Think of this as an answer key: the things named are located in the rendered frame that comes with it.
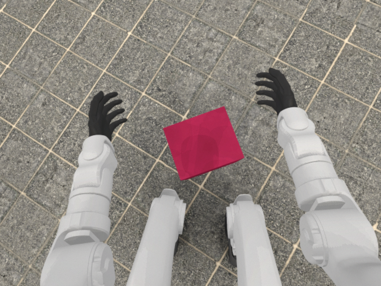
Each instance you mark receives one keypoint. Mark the left robot upper arm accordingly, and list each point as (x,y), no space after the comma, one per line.
(87,264)

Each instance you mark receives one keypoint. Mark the robot right hand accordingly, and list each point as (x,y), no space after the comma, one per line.
(282,94)

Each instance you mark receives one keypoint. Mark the robot right forearm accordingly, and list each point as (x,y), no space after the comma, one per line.
(317,184)

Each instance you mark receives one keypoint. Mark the robot left hand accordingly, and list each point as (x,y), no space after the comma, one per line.
(99,120)

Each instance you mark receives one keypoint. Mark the right robot shin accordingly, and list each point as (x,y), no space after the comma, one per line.
(244,197)

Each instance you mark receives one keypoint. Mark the right robot upper arm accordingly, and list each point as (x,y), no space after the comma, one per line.
(342,243)

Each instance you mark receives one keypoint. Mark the left robot foot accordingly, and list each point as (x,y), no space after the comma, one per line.
(176,245)

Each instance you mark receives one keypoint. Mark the robot left forearm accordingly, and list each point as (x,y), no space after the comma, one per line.
(86,219)

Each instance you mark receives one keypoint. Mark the carton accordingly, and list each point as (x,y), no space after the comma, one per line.
(203,143)

